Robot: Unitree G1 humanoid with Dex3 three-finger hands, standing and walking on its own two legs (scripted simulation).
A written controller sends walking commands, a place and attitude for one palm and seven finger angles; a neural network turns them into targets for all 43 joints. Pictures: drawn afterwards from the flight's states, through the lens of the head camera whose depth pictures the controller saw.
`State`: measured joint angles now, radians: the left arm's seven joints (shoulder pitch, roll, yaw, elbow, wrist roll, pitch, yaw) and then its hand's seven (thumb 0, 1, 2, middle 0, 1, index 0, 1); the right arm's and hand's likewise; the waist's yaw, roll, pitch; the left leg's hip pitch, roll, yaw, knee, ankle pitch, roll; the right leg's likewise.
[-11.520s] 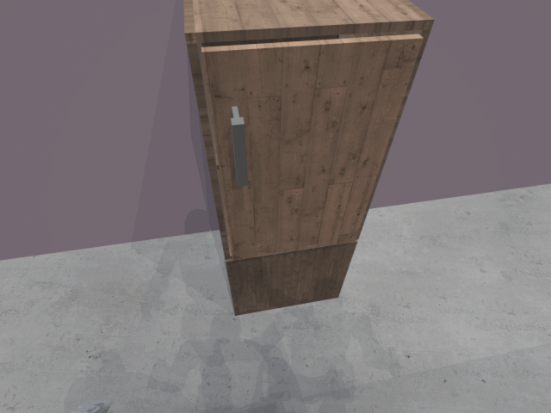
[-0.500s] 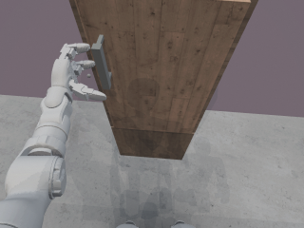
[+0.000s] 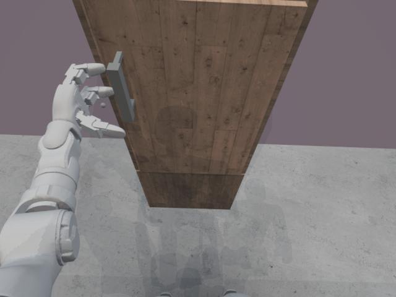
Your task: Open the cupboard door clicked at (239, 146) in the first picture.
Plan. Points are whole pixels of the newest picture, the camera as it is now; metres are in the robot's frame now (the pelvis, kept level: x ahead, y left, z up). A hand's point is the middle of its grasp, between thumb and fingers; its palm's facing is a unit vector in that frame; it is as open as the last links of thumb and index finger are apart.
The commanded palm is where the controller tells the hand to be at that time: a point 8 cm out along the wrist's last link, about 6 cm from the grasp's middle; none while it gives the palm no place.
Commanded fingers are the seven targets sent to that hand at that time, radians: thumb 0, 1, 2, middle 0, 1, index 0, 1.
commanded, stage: move the hooked fingers beside the handle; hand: left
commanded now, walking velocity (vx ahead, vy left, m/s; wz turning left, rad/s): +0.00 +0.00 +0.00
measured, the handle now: (124, 88) +0.51 +0.16 +0.11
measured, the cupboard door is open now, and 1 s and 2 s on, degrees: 0 0 0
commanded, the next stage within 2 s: slide the fingers in behind the handle in 1.62 s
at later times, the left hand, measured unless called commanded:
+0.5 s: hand (97, 104) +0.47 +0.20 +0.11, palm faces -0.02 -1.00 -0.02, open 14.0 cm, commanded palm +0.45 +0.25 +0.11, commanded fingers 0.00 -0.50 0.30 -0.30 -1.20 -0.30 -1.20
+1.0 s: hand (86, 102) +0.47 +0.22 +0.11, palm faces -0.04 -1.00 +0.00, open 14.0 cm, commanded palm +0.45 +0.27 +0.11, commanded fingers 0.00 -0.50 0.30 -0.30 -1.20 -0.30 -1.20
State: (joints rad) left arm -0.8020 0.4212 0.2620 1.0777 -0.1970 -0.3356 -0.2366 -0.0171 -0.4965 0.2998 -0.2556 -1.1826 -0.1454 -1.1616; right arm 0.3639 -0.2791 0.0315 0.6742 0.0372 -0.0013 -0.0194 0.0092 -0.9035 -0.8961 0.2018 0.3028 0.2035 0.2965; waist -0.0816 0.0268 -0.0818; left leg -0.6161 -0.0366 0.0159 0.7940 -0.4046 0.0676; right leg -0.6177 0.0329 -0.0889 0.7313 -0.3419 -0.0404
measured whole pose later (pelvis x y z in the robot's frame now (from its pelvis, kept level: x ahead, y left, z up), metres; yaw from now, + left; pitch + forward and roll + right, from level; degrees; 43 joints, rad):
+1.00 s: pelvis +0.00 +0.01 +0.00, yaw -2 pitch +14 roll -3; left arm -0.80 0.56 0.37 1.12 -0.19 -0.31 -0.38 -0.02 -0.50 0.30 -0.30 -1.20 -0.30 -1.20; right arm 0.38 -0.29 0.05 0.62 0.05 0.04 -0.05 0.01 -0.90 -0.90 0.20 0.30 0.20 0.30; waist -0.12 0.02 -0.08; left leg -0.63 -0.02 0.04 0.79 -0.41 0.08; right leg -0.64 0.05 -0.07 0.71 -0.32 -0.03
